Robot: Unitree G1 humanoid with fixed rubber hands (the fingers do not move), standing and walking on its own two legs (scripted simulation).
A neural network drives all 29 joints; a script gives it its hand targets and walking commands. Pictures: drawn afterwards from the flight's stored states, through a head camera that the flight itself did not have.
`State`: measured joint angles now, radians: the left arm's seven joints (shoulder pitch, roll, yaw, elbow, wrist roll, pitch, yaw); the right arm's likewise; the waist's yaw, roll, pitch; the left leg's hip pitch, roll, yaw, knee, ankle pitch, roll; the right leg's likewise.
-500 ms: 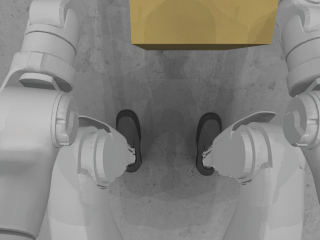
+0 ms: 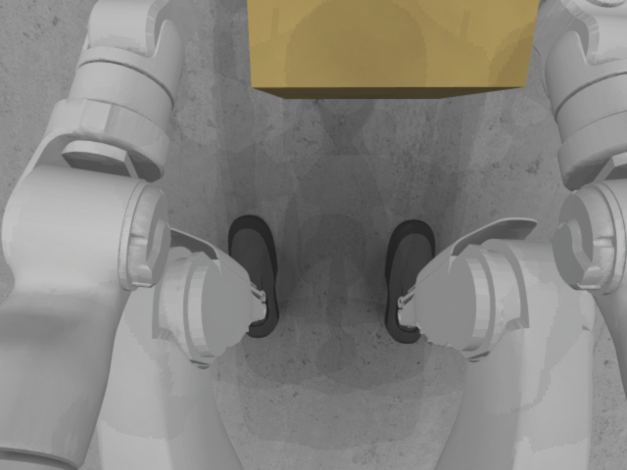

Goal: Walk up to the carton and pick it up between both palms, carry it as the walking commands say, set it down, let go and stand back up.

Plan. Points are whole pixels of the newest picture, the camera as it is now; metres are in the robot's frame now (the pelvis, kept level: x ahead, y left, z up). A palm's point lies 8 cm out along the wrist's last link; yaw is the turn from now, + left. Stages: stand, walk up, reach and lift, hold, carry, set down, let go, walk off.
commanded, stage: reach and lift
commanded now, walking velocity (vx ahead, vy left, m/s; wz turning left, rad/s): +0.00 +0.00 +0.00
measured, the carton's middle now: out of the picture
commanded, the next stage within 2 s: none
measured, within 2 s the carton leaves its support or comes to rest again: leaves its support in 1.00 s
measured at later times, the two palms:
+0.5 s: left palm out of the picture +0.57 +0.12 -0.17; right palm out of the picture +0.55 -0.20 -0.18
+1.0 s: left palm out of the picture +0.57 +0.12 -0.16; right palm out of the picture +0.55 -0.19 -0.18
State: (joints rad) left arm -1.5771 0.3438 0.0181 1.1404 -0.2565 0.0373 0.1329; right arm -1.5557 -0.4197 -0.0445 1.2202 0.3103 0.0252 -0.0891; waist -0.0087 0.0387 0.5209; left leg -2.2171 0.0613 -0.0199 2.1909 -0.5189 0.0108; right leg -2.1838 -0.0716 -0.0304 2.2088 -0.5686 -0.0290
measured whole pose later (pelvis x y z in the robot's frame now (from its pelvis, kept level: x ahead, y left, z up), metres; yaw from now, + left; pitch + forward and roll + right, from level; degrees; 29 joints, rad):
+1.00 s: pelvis +0.00 +0.00 -0.01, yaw -2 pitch +29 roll +3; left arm -1.58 0.30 0.17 1.16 -0.22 0.10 0.15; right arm -1.53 -0.38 -0.01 1.10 0.31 0.15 -0.10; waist 0.00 0.01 0.52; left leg -2.18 0.01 -0.02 2.24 -0.57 0.00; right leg -2.21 0.02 0.03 2.26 -0.55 -0.01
